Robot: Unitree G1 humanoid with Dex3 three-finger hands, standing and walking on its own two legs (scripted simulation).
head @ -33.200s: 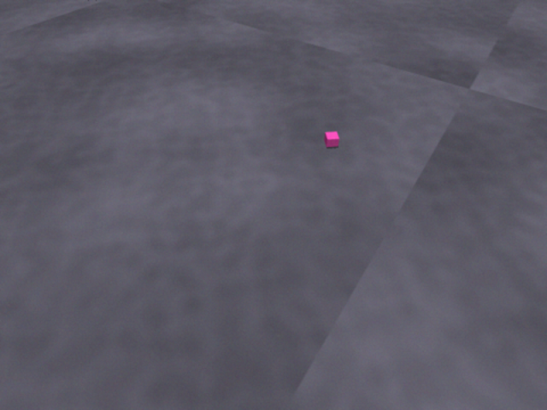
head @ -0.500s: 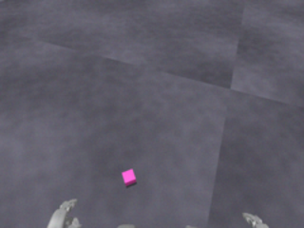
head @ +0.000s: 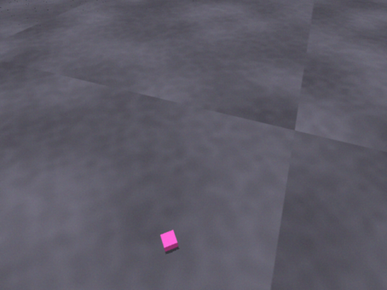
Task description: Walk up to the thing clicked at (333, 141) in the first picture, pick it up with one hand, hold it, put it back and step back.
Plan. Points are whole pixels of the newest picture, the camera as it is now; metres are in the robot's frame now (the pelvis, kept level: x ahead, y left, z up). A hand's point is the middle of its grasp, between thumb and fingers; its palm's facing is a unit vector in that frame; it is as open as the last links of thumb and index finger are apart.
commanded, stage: stand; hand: left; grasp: from above
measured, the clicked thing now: (169, 240) +0.49 +0.18 -0.75
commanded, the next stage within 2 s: step back in 1.76 s
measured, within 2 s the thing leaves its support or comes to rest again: neither
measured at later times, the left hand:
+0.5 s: hand out of the picture +0.05 +0.23 -0.16, palm faces +0.01 -0.94 -0.33, open 7.3 cm
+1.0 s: hand out of the picture +0.09 +0.23 -0.15, palm faces +0.01 -0.94 -0.33, open 7.3 cm
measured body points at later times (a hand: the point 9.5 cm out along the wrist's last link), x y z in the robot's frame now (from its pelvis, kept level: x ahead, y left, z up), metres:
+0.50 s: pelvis +0.00 -0.01 +0.00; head +0.00 -0.01 +0.45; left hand +0.05 +0.28 -0.14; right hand +0.05 -0.30 -0.14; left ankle +0.01 +0.12 -0.74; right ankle +0.02 -0.13 -0.74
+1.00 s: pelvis +0.02 -0.02 +0.01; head +0.02 -0.02 +0.45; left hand +0.09 +0.28 -0.13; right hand +0.08 -0.31 -0.14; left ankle +0.01 +0.12 -0.74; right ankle +0.02 -0.13 -0.74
